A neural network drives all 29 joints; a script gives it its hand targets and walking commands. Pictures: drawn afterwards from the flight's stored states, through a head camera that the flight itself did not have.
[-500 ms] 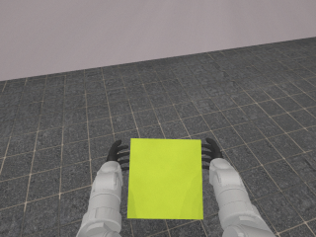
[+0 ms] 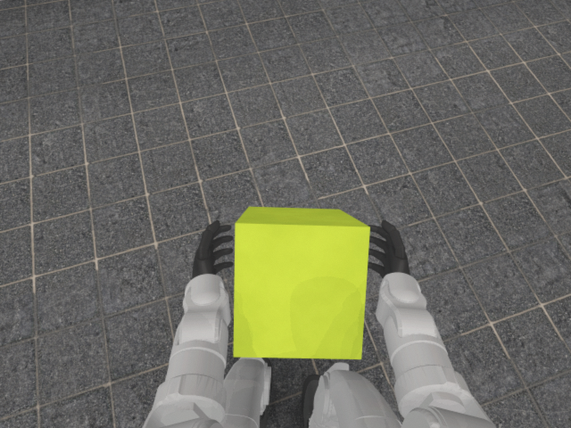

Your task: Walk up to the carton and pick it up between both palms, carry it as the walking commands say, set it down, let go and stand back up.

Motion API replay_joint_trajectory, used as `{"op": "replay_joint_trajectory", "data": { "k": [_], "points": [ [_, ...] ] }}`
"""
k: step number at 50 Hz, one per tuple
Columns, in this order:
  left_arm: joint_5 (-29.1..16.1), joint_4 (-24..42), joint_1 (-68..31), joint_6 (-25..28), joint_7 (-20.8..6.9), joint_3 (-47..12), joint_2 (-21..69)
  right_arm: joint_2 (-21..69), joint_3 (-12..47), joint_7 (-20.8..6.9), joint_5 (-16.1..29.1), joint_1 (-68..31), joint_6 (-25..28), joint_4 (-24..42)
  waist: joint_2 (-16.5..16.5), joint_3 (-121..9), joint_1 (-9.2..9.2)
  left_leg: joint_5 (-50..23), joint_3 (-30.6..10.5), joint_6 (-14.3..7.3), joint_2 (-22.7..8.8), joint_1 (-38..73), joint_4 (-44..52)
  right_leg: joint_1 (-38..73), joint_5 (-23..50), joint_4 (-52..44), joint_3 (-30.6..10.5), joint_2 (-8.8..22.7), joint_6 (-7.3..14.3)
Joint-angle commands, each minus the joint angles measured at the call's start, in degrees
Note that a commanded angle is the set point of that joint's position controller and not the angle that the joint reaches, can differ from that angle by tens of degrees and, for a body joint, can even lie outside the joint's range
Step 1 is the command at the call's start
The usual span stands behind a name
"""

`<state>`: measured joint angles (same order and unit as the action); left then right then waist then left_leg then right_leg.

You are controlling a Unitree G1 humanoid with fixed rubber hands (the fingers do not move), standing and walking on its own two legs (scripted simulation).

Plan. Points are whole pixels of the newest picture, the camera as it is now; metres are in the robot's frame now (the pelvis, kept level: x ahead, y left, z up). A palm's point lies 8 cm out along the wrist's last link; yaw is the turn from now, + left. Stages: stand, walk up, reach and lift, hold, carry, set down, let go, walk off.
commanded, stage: set down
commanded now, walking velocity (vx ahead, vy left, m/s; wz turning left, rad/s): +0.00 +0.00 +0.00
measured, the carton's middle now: (295, 270) +0.37 +0.00 -0.20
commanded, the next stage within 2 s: none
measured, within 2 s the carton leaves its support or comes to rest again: neither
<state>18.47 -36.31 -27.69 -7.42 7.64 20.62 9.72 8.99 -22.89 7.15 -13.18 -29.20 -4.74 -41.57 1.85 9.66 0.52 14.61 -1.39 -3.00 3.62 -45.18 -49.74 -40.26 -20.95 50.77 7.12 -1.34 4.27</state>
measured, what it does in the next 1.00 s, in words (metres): lowers itself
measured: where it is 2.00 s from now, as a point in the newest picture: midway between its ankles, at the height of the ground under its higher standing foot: (286, 418)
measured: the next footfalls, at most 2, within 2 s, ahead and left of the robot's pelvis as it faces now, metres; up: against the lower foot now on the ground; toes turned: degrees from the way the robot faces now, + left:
none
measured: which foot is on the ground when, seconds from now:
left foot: down 0.00-1.00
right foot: down 0.00-1.00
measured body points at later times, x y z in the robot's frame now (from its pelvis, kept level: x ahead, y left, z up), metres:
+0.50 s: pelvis -0.03 +0.00 -0.08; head +0.17 +0.03 +0.32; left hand +0.39 +0.14 -0.17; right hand +0.38 -0.14 -0.16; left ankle +0.10 +0.08 -0.69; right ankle +0.04 -0.08 -0.69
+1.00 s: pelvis -0.03 +0.01 -0.16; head +0.20 +0.04 +0.22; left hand +0.40 +0.14 -0.27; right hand +0.40 -0.14 -0.25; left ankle +0.10 +0.08 -0.69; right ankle +0.04 -0.08 -0.69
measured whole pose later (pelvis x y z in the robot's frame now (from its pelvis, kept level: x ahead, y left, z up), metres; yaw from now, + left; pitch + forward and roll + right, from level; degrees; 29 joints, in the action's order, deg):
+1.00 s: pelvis -0.03 +0.01 -0.16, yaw -3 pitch +26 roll -4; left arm 11.4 -42.2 -45.7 -8.8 13.1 17.1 2.4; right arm 6.1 -22.2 14.3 -3.3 -46.4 -5.4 -42.4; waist 1.7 5.5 0.5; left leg 25.9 -0.2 -3.3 2.6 -91.4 -91.6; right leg -85.5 -33.3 92.7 7.1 -3.2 4.3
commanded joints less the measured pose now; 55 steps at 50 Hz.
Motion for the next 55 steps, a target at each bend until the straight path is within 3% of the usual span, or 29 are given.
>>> {"op": "replay_joint_trajectory", "data": {
  "k": [1,4,5,7,8,9,12,13,14,16,19,22,24,29,30,31,32,33,34,36,38,41,43,45,48,52,53,54,55],
  "points": [
    [-8.20,0.85,-31.12,6.51,-9.61,-31.07,37.11,39.92,33.04,-9.55,6.94,-34.12,5.88,7.72,-3.14,-53.33,0.61,-11.51,-8.36,-0.37,0.97,16.17,-6.16,-6.62,10.95,1.06,-17.84,-3.00,-1.55],
    [-9.70,0.13,-34.51,6.26,-8.05,-31.97,34.85,35.34,32.04,-8.14,7.06,-35.77,5.45,6.27,-4.38,-51.75,-1.88,-2.97,-8.89,-0.19,0.98,13.43,-6.97,-12.30,3.25,3.64,-16.45,-3.55,-1.29],
    [-9.56,2.26,-35.02,6.79,-7.40,-32.44,33.71,36.03,33.20,-7.67,7.82,-35.85,5.35,6.07,-4.42,-53.48,0.23,-2.68,-8.21,-0.21,1.24,12.93,-7.75,-11.62,2.59,4.09,-16.63,-3.61,-1.32],
    [-9.59,-1.98,-35.98,5.86,-7.25,-31.13,32.49,34.29,32.09,-6.85,7.12,-36.47,4.51,5.01,-3.94,-49.84,-1.11,1.93,-8.20,-0.62,0.93,8.60,-9.38,-12.90,-0.95,4.86,-16.66,-3.72,-1.36],
    [-8.71,-4.58,-36.16,5.25,-7.36,-28.99,31.54,34.85,31.02,-6.68,6.70,-38.33,3.74,3.30,-3.65,-47.48,-0.44,3.94,-7.99,-0.84,1.31,6.80,-9.56,-14.23,-3.44,5.43,-16.29,-4.13,-1.65],
    [-10.04,-2.65,-38.40,5.36,-7.58,-29.85,31.87,34.48,30.38,-6.44,6.24,-37.73,3.57,3.04,-3.90,-47.84,-1.90,4.14,-8.24,-0.80,1.34,5.75,-10.17,-14.47,-2.82,6.20,-16.25,-4.10,-1.41],
    [-10.20,-3.58,-43.16,4.64,-7.90,-28.55,32.75,35.33,30.83,-6.23,7.17,-43.16,2.66,3.49,-4.67,-47.96,-0.05,6.82,-7.31,-0.94,1.41,2.73,-12.35,-15.83,-5.29,8.33,-16.57,-4.70,-1.42],
    [-10.63,-3.53,-42.85,4.51,-7.67,-27.76,32.36,35.09,31.52,-6.11,7.46,-43.24,2.34,3.64,-3.93,-49.48,0.19,6.12,-7.22,-0.90,1.44,3.27,-12.82,-16.49,-5.13,9.04,-16.06,-4.96,-1.40],
    [-11.05,-4.30,-44.59,4.02,-7.93,-29.01,34.85,35.75,30.54,-6.22,7.00,-43.99,2.17,3.51,-4.59,-50.19,-1.75,6.77,-7.44,-0.68,1.76,3.24,-13.73,-17.14,-5.33,9.71,-15.90,-5.18,-1.22],
    [-9.28,-8.73,-41.78,3.15,-8.28,-26.50,35.86,37.28,29.85,-6.50,6.37,-44.55,1.48,2.10,-4.89,-48.83,-0.43,6.62,-6.96,-0.48,1.95,0.85,-14.87,-18.71,-5.85,10.86,-15.68,-5.56,-1.48],
    [-9.87,-5.48,-45.59,2.90,-8.79,-27.95,37.65,39.42,29.45,-7.42,6.87,-43.62,0.71,-0.62,-6.10,-53.39,-1.59,4.34,-6.57,0.34,2.18,0.59,-17.45,-21.40,-3.94,13.13,-15.41,-6.28,-1.52],
    [-10.23,-6.94,-45.28,2.54,-9.20,-26.41,38.47,41.15,30.22,-8.18,8.21,-46.57,0.54,1.23,-5.43,-54.20,-0.07,1.96,-6.55,0.34,2.32,-0.73,-19.16,-24.04,-2.31,15.31,-15.11,-6.98,-1.89],
    [-10.24,-4.94,-46.88,2.41,-9.23,-27.01,38.91,42.16,28.12,-8.83,7.75,-44.38,-0.06,-2.10,-6.72,-55.34,-1.58,1.74,-7.23,0.74,2.52,-0.80,-20.39,-26.92,-1.30,17.89,-14.64,-7.47,-1.86],
    [-12.11,-4.53,-44.80,2.59,-9.15,-30.18,42.66,43.77,33.51,-8.82,11.55,-48.34,1.53,5.96,-5.85,-67.55,-0.97,-7.86,-6.40,1.22,3.18,-0.34,-25.94,-25.92,6.55,22.05,-14.73,-8.38,-2.60],
    [-12.62,-2.75,-45.73,3.07,-9.15,-29.41,40.58,44.12,33.58,-8.49,11.76,-47.16,1.11,3.04,-6.16,-66.77,-0.17,-7.46,-5.92,1.24,3.36,-3.79,-26.50,-25.71,7.05,22.28,-14.84,-8.54,-2.92],
    [-12.87,-1.20,-46.07,3.18,-8.95,-30.12,41.04,44.50,33.78,-8.43,11.71,-45.99,1.17,3.12,-5.26,-68.40,-1.59,-7.59,-5.99,1.23,3.43,-3.75,-27.46,-26.94,7.34,23.59,-14.27,-8.81,-3.14],
    [-12.36,-2.93,-45.17,3.05,-8.91,-29.18,40.02,43.73,33.71,-8.48,12.35,-46.09,1.22,2.15,-6.31,-63.34,0.21,-7.47,-5.89,1.22,2.97,-6.45,-28.35,-28.94,7.08,23.76,-15.27,-8.70,-2.93],
    [-12.97,0.47,-47.93,3.46,-8.92,-29.62,38.93,43.85,33.83,-8.16,12.43,-46.34,1.20,2.91,-5.49,-67.04,-0.54,-7.39,-6.01,1.11,3.26,-6.42,-28.76,-28.26,7.36,24.37,-14.89,-8.83,-3.13],
    [-12.55,-2.21,-46.24,3.21,-8.68,-30.18,39.04,44.13,34.57,-8.10,13.23,-47.59,1.34,3.68,-5.52,-66.45,0.46,-7.04,-5.78,0.91,3.35,-6.56,-29.20,-29.56,6.92,25.12,-14.93,-8.77,-3.26],
    [-12.97,-4.19,-44.92,2.77,-8.32,-30.34,39.61,42.59,33.32,-7.89,12.12,-45.47,1.17,1.33,-6.49,-65.06,-1.21,-5.78,-5.74,1.44,3.58,-7.45,-29.32,-31.97,5.54,26.06,-14.01,-9.27,-3.01],
    [-12.16,-4.72,-46.18,2.58,-8.43,-30.11,39.41,42.88,32.91,-7.83,12.17,-46.30,0.88,0.87,-6.55,-63.10,-0.55,-2.62,-5.25,1.20,3.55,-9.55,-30.15,-33.84,2.69,26.53,-14.37,-9.23,-2.92],
    [-13.71,-1.17,-54.44,2.93,-8.07,-31.30,36.36,41.47,31.15,-7.79,12.25,-48.61,0.53,-0.98,-7.28,-61.57,-2.19,-0.44,-5.58,1.39,3.13,-12.45,-31.85,-38.09,0.73,28.73,-13.92,-9.37,-2.98],
    [-13.13,-4.42,-52.21,2.27,-7.80,-30.58,37.16,40.43,31.77,-7.70,13.01,-51.85,0.50,0.91,-7.45,-61.44,-0.48,0.79,-5.28,1.28,3.46,-13.55,-32.97,-38.61,-0.36,30.50,-14.02,-9.40,-2.70],
    [-15.10,-0.30,-55.19,2.20,-7.24,-33.73,38.20,39.64,33.31,-7.22,14.30,-52.95,0.68,3.34,-8.27,-69.50,-1.80,-0.58,-5.26,1.80,3.62,-10.06,-34.11,-37.99,0.45,32.03,-13.21,-9.70,-2.41],
    [-14.21,-5.18,-55.53,1.12,-7.39,-31.13,36.70,38.96,29.07,-7.31,11.53,-50.97,-0.84,-3.87,-7.79,-60.88,-3.14,4.59,-5.64,1.92,3.66,-13.99,-34.34,-44.46,-4.76,33.20,-12.07,-9.89,-2.51],
    [-12.84,-6.12,-57.89,0.05,-7.76,-28.86,36.89,40.52,29.23,-8.44,12.90,-56.08,-1.74,-2.68,-7.20,-59.45,-0.17,7.15,-4.47,1.33,3.49,-16.57,-35.92,-45.98,-6.93,34.76,-12.49,-9.77,-2.48],
    [-12.60,-5.39,-59.53,-0.25,-8.10,-29.31,37.24,41.15,29.04,-8.63,13.02,-57.40,-2.05,-2.86,-7.29,-61.30,0.05,7.87,-4.44,1.33,3.50,-16.70,-36.44,-46.14,-7.60,35.15,-12.85,-9.73,-2.58],
    [-14.19,-4.95,-61.07,-0.31,-8.56,-29.90,37.36,40.51,27.94,-8.44,11.96,-55.86,-2.42,-3.48,-6.61,-60.35,-2.55,8.26,-4.60,1.33,3.54,-17.95,-37.31,-46.91,-7.43,35.52,-12.35,-9.66,-2.50],
    [-13.43,-5.71,-61.14,-0.37,-8.72,-28.51,37.43,41.69,28.28,-8.49,12.23,-57.54,-2.56,-3.17,-6.41,-61.52,-1.04,8.20,-4.23,1.32,3.42,-18.37,-38.12,-46.92,-8.03,35.94,-12.59,-9.77,-2.57]
  ]
}}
